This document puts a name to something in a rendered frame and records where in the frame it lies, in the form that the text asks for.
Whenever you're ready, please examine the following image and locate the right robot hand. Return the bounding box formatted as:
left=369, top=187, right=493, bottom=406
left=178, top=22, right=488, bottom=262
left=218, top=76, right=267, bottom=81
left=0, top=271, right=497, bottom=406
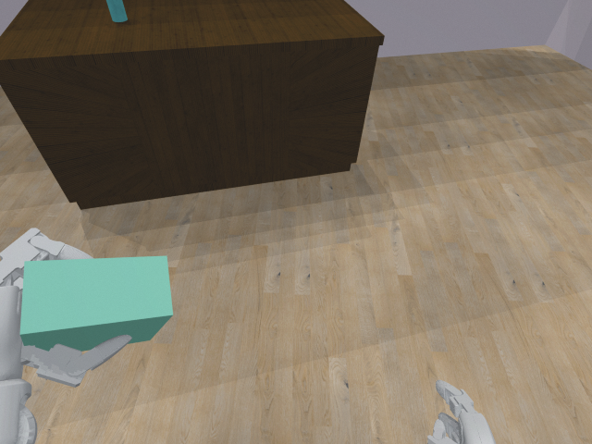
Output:
left=427, top=380, right=496, bottom=444

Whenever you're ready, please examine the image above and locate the table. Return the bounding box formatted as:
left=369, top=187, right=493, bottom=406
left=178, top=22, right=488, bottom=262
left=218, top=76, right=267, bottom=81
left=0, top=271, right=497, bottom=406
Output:
left=0, top=0, right=385, bottom=210

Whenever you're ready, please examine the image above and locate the left robot forearm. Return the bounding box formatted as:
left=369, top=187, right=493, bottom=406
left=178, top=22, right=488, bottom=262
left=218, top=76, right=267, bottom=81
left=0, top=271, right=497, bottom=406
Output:
left=0, top=378, right=37, bottom=444

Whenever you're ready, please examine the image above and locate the sponge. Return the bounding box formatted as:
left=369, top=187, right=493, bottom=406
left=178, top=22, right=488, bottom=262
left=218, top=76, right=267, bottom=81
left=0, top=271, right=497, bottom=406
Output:
left=20, top=256, right=173, bottom=352

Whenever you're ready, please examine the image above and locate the left robot hand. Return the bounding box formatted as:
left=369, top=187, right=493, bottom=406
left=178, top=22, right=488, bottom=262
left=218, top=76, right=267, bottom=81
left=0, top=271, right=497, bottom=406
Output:
left=0, top=228, right=132, bottom=388

